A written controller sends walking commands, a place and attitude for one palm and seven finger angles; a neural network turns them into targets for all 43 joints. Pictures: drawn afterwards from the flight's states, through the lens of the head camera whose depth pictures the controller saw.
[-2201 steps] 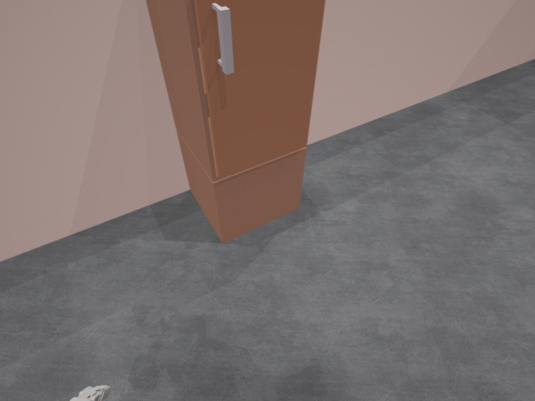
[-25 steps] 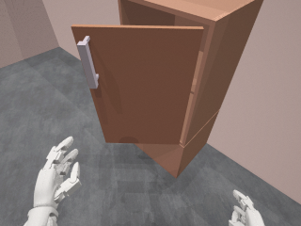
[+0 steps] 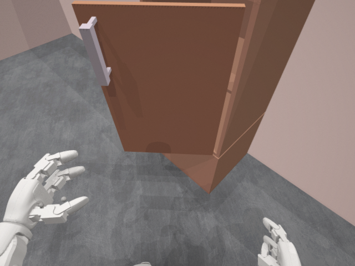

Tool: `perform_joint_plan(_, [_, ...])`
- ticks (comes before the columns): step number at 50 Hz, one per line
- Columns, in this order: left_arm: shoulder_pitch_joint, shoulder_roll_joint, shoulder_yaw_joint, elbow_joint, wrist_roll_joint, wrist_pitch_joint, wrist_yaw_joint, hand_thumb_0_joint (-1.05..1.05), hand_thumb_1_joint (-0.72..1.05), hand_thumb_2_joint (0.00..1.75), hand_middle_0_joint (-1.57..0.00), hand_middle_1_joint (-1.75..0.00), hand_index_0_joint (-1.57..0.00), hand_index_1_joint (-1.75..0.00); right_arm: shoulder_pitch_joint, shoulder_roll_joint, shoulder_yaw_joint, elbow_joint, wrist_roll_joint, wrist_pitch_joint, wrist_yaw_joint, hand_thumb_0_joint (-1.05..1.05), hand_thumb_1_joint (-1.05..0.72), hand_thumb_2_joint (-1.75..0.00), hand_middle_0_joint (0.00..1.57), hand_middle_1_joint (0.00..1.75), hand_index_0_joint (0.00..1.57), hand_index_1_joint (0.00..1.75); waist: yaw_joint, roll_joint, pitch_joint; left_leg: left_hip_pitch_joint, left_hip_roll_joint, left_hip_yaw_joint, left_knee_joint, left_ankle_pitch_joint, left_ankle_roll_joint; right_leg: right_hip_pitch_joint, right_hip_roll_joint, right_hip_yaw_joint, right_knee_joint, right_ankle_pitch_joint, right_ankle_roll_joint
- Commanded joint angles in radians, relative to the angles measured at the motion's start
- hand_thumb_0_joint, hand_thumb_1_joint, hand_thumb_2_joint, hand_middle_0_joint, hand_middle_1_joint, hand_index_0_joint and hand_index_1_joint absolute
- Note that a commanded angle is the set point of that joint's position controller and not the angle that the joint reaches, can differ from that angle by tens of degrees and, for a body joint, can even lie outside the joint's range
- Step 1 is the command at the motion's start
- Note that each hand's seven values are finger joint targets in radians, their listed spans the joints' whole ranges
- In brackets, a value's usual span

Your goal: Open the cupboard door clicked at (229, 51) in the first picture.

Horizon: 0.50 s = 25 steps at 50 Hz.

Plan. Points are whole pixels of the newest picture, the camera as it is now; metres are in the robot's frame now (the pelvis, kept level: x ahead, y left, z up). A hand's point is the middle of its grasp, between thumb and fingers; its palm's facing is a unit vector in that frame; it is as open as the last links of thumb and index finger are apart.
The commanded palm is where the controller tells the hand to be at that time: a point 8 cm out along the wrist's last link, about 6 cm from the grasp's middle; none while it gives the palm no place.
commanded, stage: raise the hand with hooked fingers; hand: left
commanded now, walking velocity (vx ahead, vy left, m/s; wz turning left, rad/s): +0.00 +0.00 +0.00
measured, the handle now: (99, 52) +0.57 +0.22 +0.18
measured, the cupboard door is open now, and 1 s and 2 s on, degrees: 41 41 41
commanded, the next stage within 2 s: move the hooked fingers beside the handle in 1.32 s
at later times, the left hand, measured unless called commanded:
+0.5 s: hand (9, 155) +0.28 +0.31 +0.16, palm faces +0.06 -1.00 -0.05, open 13.5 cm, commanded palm +0.24 +0.35 +0.16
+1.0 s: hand (9, 124) +0.32 +0.31 +0.19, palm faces +0.01 -1.00 -0.06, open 14.0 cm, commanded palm +0.28 +0.35 +0.20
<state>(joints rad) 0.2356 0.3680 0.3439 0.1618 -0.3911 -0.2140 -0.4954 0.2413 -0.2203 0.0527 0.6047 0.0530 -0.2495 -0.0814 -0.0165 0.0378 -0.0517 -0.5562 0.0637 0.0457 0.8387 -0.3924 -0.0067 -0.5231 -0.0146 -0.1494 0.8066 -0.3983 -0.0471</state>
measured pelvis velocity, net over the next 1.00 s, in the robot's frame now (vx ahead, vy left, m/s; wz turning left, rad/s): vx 0.02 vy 0.03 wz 0.00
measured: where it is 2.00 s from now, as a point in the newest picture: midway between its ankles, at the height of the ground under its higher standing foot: outside the picture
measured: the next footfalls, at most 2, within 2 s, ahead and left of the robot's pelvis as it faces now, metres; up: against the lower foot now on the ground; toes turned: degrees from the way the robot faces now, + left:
none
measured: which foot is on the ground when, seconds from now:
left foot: down 0.00-1.00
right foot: down 0.00-1.00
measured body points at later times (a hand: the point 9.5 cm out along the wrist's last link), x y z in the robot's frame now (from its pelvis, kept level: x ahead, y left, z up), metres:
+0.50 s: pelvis +0.01 +0.04 +0.03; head +0.00 +0.05 +0.48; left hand +0.27 +0.36 +0.16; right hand +0.19 -0.18 -0.03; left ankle +0.02 +0.12 -0.70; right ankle +0.01 -0.09 -0.70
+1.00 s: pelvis +0.02 +0.03 +0.04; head +0.01 +0.02 +0.49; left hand +0.31 +0.36 +0.20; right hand +0.19 -0.21 -0.04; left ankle +0.02 +0.12 -0.70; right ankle +0.01 -0.09 -0.70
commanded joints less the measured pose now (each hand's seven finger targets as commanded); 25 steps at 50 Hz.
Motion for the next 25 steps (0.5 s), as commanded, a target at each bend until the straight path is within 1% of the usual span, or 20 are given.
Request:
perform_joint_plan(1, [0.067, 0.170, 0.223, -0.274, -0.079, -0.092, 0.082, 0.00, -0.03, 0.50, -0.27, -0.90, -0.27, -0.90, -0.070, -0.140, -0.077, -0.185, -0.005, -0.081, 0.006, 0.00, -0.90, -0.90, 0.20, 0.30, 0.20, 0.30, 0.086, -0.073, -0.263, 0.081, -0.064, -0.060, -0.126, 0.308, 0.021, 0.278, -0.033, 0.177, -0.169, 0.433, 0.082])
perform_joint_plan(2, [0.045, 0.151, 0.195, -0.278, -0.066, -0.104, 0.091, 0.00, -0.06, 0.49, -0.27, -0.92, -0.27, -0.92, -0.063, -0.148, -0.079, -0.175, -0.005, -0.085, 0.009, 0.00, -0.90, -0.90, 0.20, 0.30, 0.20, 0.30, 0.075, -0.060, -0.236, 0.090, -0.065, -0.055, -0.139, 0.298, 0.022, 0.246, -0.023, 0.163, -0.174, 0.398, 0.076])
perform_joint_plan(3, [0.017, 0.121, 0.150, -0.265, -0.052, -0.109, 0.092, 0.00, -0.08, 0.48, -0.27, -0.93, -0.27, -0.93, -0.061, -0.154, -0.080, -0.168, -0.003, -0.092, 0.010, 0.00, -0.90, -0.90, 0.20, 0.30, 0.20, 0.30, 0.056, -0.043, -0.187, 0.096, -0.064, -0.050, -0.147, 0.276, 0.022, 0.205, -0.019, 0.158, -0.185, 0.357, 0.075])
perform_joint_plan(4, [-0.024, 0.111, 0.113, -0.254, -0.039, -0.102, 0.084, 0.00, -0.10, 0.47, -0.27, -0.94, -0.27, -0.94, -0.059, -0.165, -0.078, -0.167, -0.002, -0.096, 0.009, 0.00, -0.90, -0.90, 0.20, 0.30, 0.20, 0.30, 0.047, -0.029, -0.135, 0.100, -0.061, -0.049, -0.153, 0.258, 0.025, 0.177, -0.011, 0.156, -0.193, 0.305, 0.065])
perform_joint_plan(5, [-0.061, 0.105, 0.081, -0.238, -0.029, -0.092, 0.075, 0.00, -0.13, 0.46, -0.27, -0.96, -0.27, -0.96, -0.050, -0.173, -0.080, -0.162, 0.003, -0.100, 0.004, 0.00, -0.90, -0.90, 0.20, 0.30, 0.20, 0.30, 0.025, -0.038, -0.107, 0.107, -0.060, -0.046, -0.163, 0.220, 0.029, 0.138, -0.009, 0.156, -0.217, 0.232, 0.064])
perform_joint_plan(6, [-0.092, 0.110, 0.061, -0.210, -0.018, -0.080, 0.063, 0.00, -0.15, 0.45, -0.27, -0.98, -0.27, -0.98, -0.042, -0.182, -0.082, -0.151, 0.008, -0.104, -0.003, 0.00, -0.90, -0.90, 0.20, 0.30, 0.20, 0.30, 0.013, -0.022, -0.078, 0.114, -0.057, -0.046, -0.175, 0.179, 0.031, 0.109, -0.005, 0.154, -0.237, 0.148, 0.059])
perform_joint_plan(7, [-0.123, 0.128, 0.056, -0.208, -0.007, -0.070, 0.057, 0.00, -0.17, 0.44, -0.28, -0.99, -0.28, -0.99, -0.037, -0.188, -0.083, -0.144, 0.011, -0.109, -0.011, 0.00, -0.90, -0.90, 0.20, 0.30, 0.20, 0.30, 0.011, -0.034, -0.070, 0.123, -0.055, -0.053, -0.193, 0.150, 0.035, 0.102, -0.001, 0.144, -0.251, 0.083, 0.054])
perform_joint_plan(8, [-0.158, 0.145, 0.051, -0.220, 0.002, -0.057, 0.052, 0.00, -0.20, 0.43, -0.28, -1.00, -0.28, -1.00, -0.039, -0.193, -0.084, -0.143, 0.014, -0.115, -0.018, 0.00, -0.90, -0.90, 0.20, 0.30, 0.20, 0.30, 0.009, -0.008, -0.074, 0.139, -0.054, -0.056, -0.207, 0.125, 0.038, 0.100, -0.001, 0.146, -0.264, 0.038, 0.051])
perform_joint_plan(9, [-0.210, 0.175, 0.062, -0.242, 0.006, -0.047, 0.052, 0.00, -0.22, 0.42, -0.28, -1.02, -0.28, -1.02, -0.039, -0.198, -0.083, -0.142, 0.015, -0.115, -0.025, 0.00, -0.90, -0.90, 0.20, 0.30, 0.20, 0.30, 0.011, -0.011, -0.079, 0.161, -0.052, -0.062, -0.219, 0.124, 0.040, 0.115, 0.003, 0.141, -0.266, 0.028, 0.045])
perform_joint_plan(11, [-0.271, 0.236, 0.112, -0.305, 0.022, -0.040, 0.069, 0.00, -0.27, 0.40, -0.28, -1.05, -0.28, -1.05, -0.043, -0.192, -0.080, -0.143, 0.013, -0.122, -0.034, 0.00, -0.90, -0.90, 0.20, 0.30, 0.20, 0.30, 0.025, 0.033, -0.160, 0.227, -0.051, -0.071, -0.251, 0.143, 0.044, 0.157, 0.008, 0.119, -0.261, 0.059, 0.040])
perform_joint_plan(13, [-0.312, 0.274, 0.161, -0.334, 0.026, -0.045, 0.097, 0.00, -0.31, 0.38, -0.29, -1.08, -0.29, -1.08, -0.048, -0.185, -0.071, -0.140, 0.008, -0.127, -0.039, 0.00, -0.90, -0.90, 0.20, 0.30, 0.20, 0.30, 0.037, 0.065, -0.180, 0.269, -0.048, -0.083, -0.279, 0.164, 0.038, 0.187, 0.015, 0.094, -0.254, 0.098, 0.033])
perform_joint_plan(14, [-0.325, 0.299, 0.184, -0.337, 0.023, -0.045, 0.113, 0.00, -0.34, 0.37, -0.29, -1.10, -0.29, -1.10, -0.047, -0.186, -0.063, -0.133, 0.004, -0.125, -0.039, 0.00, -0.90, -0.90, 0.20, 0.30, 0.20, 0.30, 0.047, 0.066, -0.164, 0.276, -0.046, -0.094, -0.296, 0.177, 0.034, 0.203, 0.023, 0.082, -0.256, 0.112, 0.026])
perform_joint_plan(15, [-0.335, 0.284, 0.185, -0.346, 0.022, -0.047, 0.123, 0.00, -0.36, 0.36, -0.29, -1.11, -0.29, -1.11, -0.057, -0.178, -0.058, -0.136, 0.004, -0.127, -0.038, 0.00, -0.90, -0.90, 0.20, 0.30, 0.20, 0.30, 0.050, 0.099, -0.167, 0.300, -0.046, -0.095, -0.310, 0.198, 0.030, 0.213, 0.024, 0.074, -0.256, 0.139, 0.022])
perform_joint_plan(16, [-0.333, 0.265, 0.178, -0.330, 0.019, -0.042, 0.131, 0.00, -0.38, 0.35, -0.29, -1.12, -0.29, -1.12, -0.058, -0.174, -0.055, -0.133, 0.004, -0.128, -0.037, 0.00, -0.90, -0.90, 0.20, 0.30, 0.20, 0.30, 0.049, 0.086, -0.152, 0.314, -0.042, -0.102, -0.323, 0.219, 0.025, 0.218, 0.027, 0.062, -0.256, 0.165, 0.021])
perform_joint_plan(18, [-0.332, 0.253, 0.180, -0.271, 0.014, -0.013, 0.130, 0.00, -0.43, 0.33, -0.29, -1.15, -0.29, -1.15, -0.065, -0.175, -0.051, -0.127, 0.006, -0.127, -0.034, 0.00, -0.90, -0.90, 0.20, 0.30, 0.20, 0.30, 0.055, 0.113, -0.121, 0.324, -0.041, -0.102, -0.340, 0.233, 0.017, 0.223, 0.027, 0.058, -0.268, 0.194, 0.019])
perform_joint_plan(19, [-0.326, 0.249, 0.173, -0.218, 0.017, 0.018, 0.118, 0.00, -0.45, 0.32, -0.30, -1.17, -0.30, -1.17, -0.062, -0.181, -0.049, -0.126, 0.007, -0.120, -0.032, 0.00, -0.90, -0.90, 0.20, 0.30, 0.20, 0.30, 0.058, 0.078, -0.106, 0.321, -0.040, -0.104, -0.348, 0.245, 0.017, 0.238, 0.030, 0.055, -0.278, 0.212, 0.017])
perform_joint_plan(22, [-0.378, 0.208, 0.103, -0.157, 0.034, 0.122, 0.080, 0.00, -0.50, 0.30, -0.30, -1.20, -0.30, -1.20, -0.075, -0.183, -0.042, -0.135, 0.018, -0.104, -0.034, 0.00, -0.90, -0.90, 0.20, 0.30, 0.20, 0.30, 0.048, 0.092, -0.045, 0.317, -0.037, -0.108, -0.373, 0.236, 0.013, 0.217, 0.028, 0.053, -0.295, 0.218, 0.021])
perform_joint_plan(23, [-0.394, 0.203, 0.089, -0.142, 0.038, 0.155, 0.070, 0.00, -0.50, 0.30, -0.30, -1.20, -0.30, -1.20, -0.074, -0.183, -0.041, -0.140, 0.021, -0.098, -0.035, 0.00, -0.90, -0.90, 0.20, 0.30, 0.20, 0.30, 0.043, 0.068, -0.031, 0.315, -0.036, -0.111, -0.381, 0.219, 0.016, 0.211, 0.027, 0.052, -0.303, 0.210, 0.024])
perform_joint_plan(24, [-0.410, 0.203, 0.079, -0.132, 0.041, 0.180, 0.060, 0.00, -0.50, 0.30, -0.30, -1.20, -0.30, -1.20, -0.072, -0.184, -0.038, -0.143, 0.023, -0.091, -0.036, 0.00, -0.90, -0.90, 0.20, 0.30, 0.20, 0.30, 0.045, 0.058, -0.021, 0.321, -0.038, -0.113, -0.386, 0.225, 0.017, 0.226, 0.031, 0.055, -0.313, 0.217, 0.020])
perform_joint_plan(25, [-0.454, 0.219, 0.079, -0.163, 0.049, 0.196, 0.057, 0.00, -0.50, 0.30, -0.30, -1.20, -0.30, -1.20, -0.077, -0.184, -0.037, -0.149, 0.025, -0.087, -0.035, 0.00, -0.90, -0.90, 0.20, 0.30, 0.20, 0.30, 0.042, 0.060, -0.047, 0.339, -0.036, -0.115, -0.392, 0.238, 0.018, 0.234, 0.030, 0.053, -0.315, 0.224, 0.022])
